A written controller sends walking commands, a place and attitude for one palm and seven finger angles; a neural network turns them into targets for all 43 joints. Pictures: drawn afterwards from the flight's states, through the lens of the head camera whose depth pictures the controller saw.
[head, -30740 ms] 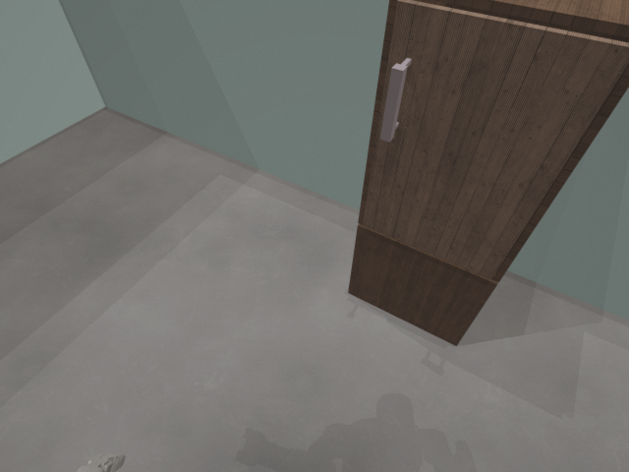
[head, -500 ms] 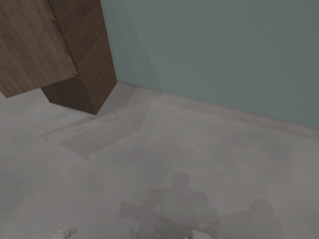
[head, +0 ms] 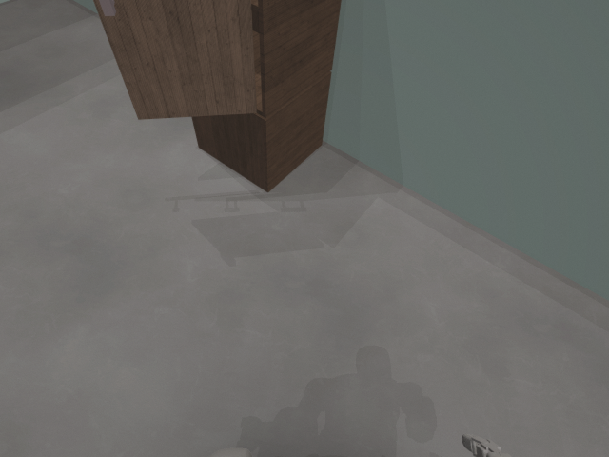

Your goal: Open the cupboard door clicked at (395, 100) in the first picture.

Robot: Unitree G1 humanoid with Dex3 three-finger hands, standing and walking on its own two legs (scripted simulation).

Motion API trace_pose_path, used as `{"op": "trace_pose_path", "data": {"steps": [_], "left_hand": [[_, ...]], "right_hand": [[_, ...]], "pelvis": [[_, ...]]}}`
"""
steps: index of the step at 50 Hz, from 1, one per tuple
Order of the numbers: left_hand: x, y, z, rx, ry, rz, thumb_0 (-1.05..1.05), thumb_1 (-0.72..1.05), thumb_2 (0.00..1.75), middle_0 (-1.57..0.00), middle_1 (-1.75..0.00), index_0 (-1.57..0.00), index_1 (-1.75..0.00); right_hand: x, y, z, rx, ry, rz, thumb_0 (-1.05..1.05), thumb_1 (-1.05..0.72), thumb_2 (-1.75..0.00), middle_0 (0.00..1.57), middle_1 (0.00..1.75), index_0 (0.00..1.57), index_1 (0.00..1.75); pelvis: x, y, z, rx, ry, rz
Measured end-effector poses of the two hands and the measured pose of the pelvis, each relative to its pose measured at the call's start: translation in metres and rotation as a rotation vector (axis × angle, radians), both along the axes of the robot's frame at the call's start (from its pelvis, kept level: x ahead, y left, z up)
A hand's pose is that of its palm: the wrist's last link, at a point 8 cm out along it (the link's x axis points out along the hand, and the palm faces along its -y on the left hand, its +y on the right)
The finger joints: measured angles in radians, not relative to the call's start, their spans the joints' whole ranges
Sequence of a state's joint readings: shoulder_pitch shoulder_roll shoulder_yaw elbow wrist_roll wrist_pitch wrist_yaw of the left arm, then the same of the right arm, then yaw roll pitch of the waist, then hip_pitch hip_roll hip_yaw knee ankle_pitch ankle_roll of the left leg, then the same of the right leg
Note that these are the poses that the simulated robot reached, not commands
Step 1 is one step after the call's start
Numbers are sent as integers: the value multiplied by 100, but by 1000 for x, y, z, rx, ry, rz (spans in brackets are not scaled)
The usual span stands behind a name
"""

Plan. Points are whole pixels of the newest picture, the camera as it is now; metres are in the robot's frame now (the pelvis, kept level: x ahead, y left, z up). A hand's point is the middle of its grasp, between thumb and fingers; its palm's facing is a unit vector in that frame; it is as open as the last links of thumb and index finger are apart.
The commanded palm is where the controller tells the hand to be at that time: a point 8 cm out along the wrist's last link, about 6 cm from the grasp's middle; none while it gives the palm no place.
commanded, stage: turn to face it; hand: left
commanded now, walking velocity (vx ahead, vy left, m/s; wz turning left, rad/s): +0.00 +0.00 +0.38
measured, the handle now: out of the picture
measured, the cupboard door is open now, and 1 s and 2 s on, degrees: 47 47 47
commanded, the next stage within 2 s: take the last steps up to it in 0.40 s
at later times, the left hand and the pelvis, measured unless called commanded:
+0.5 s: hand out of the picture +0.07 +0.17 -0.14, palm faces +0.15 -0.96 -0.24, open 7.4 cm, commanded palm none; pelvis +0.01 -0.03 +0.01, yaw +9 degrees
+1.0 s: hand out of the picture +0.01 +0.24 -0.16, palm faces +0.32 -0.93 -0.19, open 7.4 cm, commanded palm none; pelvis +0.07 +0.05 +0.02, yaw +15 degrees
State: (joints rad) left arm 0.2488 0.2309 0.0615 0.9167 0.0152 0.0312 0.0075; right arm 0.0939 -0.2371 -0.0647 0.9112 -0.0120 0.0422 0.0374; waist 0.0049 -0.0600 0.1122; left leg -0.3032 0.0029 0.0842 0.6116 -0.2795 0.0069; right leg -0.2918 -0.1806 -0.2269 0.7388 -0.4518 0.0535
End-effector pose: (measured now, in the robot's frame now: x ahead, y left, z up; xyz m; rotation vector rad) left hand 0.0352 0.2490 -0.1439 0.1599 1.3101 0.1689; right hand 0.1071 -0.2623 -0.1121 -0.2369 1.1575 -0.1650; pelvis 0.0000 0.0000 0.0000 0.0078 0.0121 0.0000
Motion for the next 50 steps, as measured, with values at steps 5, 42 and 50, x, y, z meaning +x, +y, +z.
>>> {"op": "trace_pose_path", "data": {"steps": [5, 42, 50], "left_hand": [[-8, 22, 5, 24, 41, 59, 1, 91, 90, -20, -30, -20, -30], [-102, -4, 6, -41, 133, 348, 0, 91, 90, -20, -30, -20, -30], [-45, 35, 16, -39, 94, 315, 1, 92, 90, -19, -30, -20, -30]], "right_hand": [[14, 20, 11, -18, -24, 54, 0, -91, -89, 20, 30, 20, 30], [67, 58, -1, 15, 54, 276, 0, -91, -90, 20, 30, 20, 29], [50, 97, 2, 37, 103, 245, 0, -91, -89, 20, 30, 20, 29]], "pelvis": [[2, 7, 8, -16, 4, 33], [34, 20, 8, -7, -5, 271], [66, 49, 20, -4, -16, 267]]}}
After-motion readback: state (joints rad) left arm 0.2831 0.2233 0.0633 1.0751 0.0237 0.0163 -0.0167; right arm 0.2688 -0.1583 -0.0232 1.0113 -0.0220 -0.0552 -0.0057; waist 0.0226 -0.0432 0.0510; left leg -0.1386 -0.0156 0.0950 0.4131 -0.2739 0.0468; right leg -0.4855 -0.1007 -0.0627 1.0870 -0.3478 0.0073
